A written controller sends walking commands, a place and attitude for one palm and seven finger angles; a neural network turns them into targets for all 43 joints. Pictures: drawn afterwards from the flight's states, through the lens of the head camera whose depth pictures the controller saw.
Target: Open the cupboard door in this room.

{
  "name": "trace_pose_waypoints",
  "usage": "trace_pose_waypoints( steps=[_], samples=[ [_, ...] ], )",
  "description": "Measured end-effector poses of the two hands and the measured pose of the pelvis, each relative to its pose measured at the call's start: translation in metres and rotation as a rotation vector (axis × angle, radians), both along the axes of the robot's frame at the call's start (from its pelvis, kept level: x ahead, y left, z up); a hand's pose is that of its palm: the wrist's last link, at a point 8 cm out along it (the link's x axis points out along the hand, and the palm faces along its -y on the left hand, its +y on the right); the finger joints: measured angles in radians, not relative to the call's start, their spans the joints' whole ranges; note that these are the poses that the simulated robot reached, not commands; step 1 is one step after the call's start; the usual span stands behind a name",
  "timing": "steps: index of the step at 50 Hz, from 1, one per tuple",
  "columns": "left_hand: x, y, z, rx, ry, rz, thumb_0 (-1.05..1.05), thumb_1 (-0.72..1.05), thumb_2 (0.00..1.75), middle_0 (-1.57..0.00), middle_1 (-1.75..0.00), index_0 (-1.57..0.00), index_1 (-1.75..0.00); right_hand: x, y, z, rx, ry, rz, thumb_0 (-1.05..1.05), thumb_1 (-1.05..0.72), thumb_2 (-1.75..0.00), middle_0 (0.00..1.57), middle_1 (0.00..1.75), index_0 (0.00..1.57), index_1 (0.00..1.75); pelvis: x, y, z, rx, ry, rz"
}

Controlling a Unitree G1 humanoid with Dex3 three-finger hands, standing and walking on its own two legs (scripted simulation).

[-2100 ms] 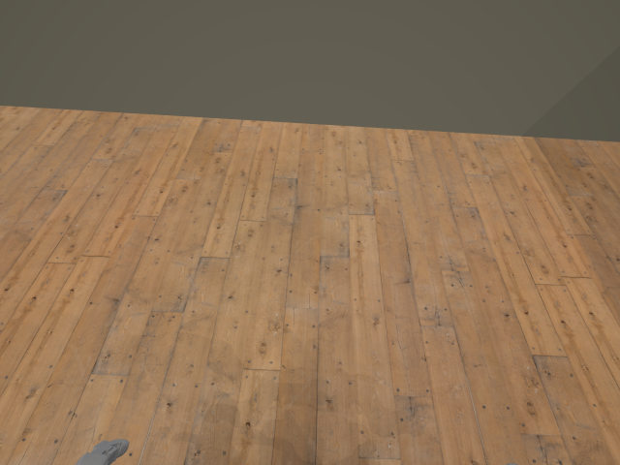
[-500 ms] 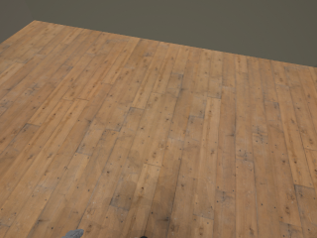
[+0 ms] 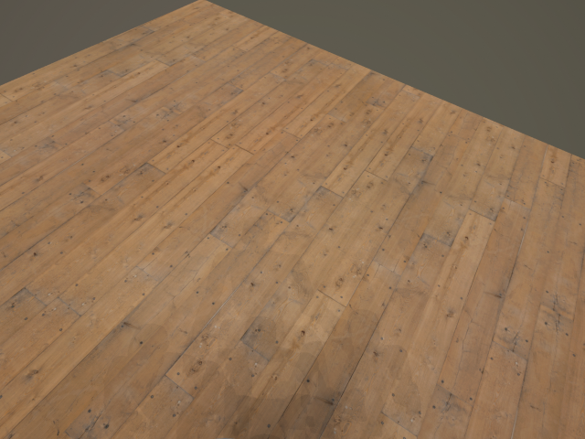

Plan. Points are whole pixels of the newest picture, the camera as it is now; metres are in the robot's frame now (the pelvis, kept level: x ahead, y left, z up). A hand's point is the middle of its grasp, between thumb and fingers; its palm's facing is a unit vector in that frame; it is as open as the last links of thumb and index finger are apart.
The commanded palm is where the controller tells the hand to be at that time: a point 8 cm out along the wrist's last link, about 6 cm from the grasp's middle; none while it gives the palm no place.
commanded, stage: turn or walk to find it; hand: left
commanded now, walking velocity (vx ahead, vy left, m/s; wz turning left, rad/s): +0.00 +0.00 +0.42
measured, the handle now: out of the picture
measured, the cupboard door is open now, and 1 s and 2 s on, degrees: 0 0 0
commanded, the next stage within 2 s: none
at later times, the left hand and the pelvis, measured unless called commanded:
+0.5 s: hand out of the picture +0.06 +0.23 -0.14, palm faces +0.18 -0.95 -0.25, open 7.4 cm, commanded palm none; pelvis -0.02 +0.01 +0.02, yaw +10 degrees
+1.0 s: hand out of the picture -0.11 +0.18 -0.16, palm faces +0.44 -0.87 -0.22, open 7.3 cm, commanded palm none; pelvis -0.06 -0.01 +0.01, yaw +25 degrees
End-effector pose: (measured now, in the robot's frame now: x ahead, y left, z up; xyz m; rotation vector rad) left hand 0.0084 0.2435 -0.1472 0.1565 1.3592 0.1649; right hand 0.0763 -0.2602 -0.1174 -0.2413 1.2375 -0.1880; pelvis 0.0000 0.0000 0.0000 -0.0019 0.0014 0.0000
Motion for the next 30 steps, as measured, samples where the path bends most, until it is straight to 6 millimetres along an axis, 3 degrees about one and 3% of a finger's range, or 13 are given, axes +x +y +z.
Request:
trace_pose_waypoints(
  steps=[5, 14, 21, 26, 30],
  samples=[
    [-0.016, 0.027, 0.001, 0.001, 0.058, 0.043, 0.0, 0.91, 0.9, -0.2, -0.3, -0.2, -0.3, 0.024, 0.032, 0.019, -0.006, -0.085, 0.051, 0.0, -0.91, -0.89, 0.2, 0.3, 0.2, 0.3, -0.003, 0.016, 0.01, -0.023, -0.011, 0.014],
    [0.013, 0.051, 0.023, 0.024, -0.108, 0.092, 0.0, 0.91, 0.9, -0.2, -0.3, -0.2, -0.3, 0.012, 0.057, 0.025, 0.016, -0.074, 0.09, 0.0, -0.91, -0.89, 0.2, 0.3, 0.21, 0.3, -0.01, 0.03, 0.022, -0.034, -0.019, 0.088],
    [0.029, 0.045, 0.035, 0.051, -0.183, 0.104, 0.0, 0.91, 0.9, -0.2, -0.3, -0.2, -0.3, -0.021, 0.048, 0.012, 0.04, 0.002, 0.084, 0.0, -0.91, -0.89, 0.21, 0.3, 0.21, 0.3, -0.017, 0.022, 0.02, -0.014, -0.013, 0.148],
    [0.033, 0.026, 0.043, 0.069, -0.22, 0.109, 0.0, 0.91, 0.9, -0.2, -0.3, -0.2, -0.3, -0.043, 0.029, -0.002, 0.057, 0.072, 0.084, 0.0, -0.91, -0.89, 0.2, 0.3, 0.21, 0.3, -0.023, 0.007, 0.017, -0.002, -0.004, 0.19],
    [0.024, 0.006, 0.046, 0.096, -0.251, 0.128, 0.0, 0.91, 0.9, -0.2, -0.3, -0.2, -0.3, -0.051, 0.009, -0.019, 0.078, 0.107, 0.095, 0.0, -0.91, -0.89, 0.2, 0.3, 0.2, 0.3, -0.027, -0.01, 0.01, 0.01, 0.0, 0.221]
  ],
)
